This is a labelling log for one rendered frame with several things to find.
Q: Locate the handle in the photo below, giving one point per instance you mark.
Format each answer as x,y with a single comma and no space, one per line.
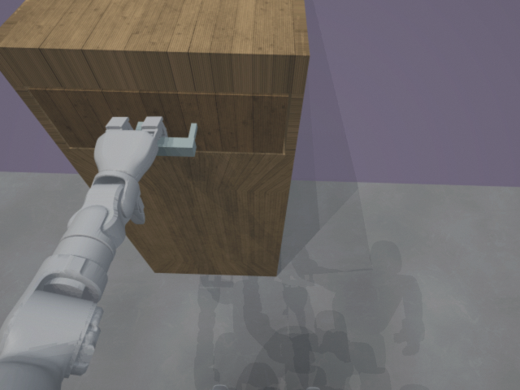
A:
177,146

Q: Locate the left robot hand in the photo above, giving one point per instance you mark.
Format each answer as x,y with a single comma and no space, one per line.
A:
130,151

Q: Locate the cabinet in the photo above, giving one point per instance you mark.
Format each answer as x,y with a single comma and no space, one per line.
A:
218,213

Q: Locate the robot left upper arm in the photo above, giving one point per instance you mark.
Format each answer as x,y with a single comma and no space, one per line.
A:
53,337

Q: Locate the robot left forearm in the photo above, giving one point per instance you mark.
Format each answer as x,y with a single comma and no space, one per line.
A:
83,256

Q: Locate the drawer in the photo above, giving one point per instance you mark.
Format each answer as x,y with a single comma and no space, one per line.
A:
226,121

